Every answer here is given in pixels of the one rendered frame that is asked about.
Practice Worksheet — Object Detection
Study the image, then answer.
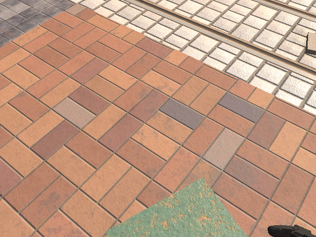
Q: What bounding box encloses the robot right hand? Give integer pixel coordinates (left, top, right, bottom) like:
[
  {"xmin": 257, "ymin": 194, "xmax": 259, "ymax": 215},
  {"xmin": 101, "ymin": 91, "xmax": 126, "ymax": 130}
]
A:
[{"xmin": 268, "ymin": 224, "xmax": 316, "ymax": 237}]

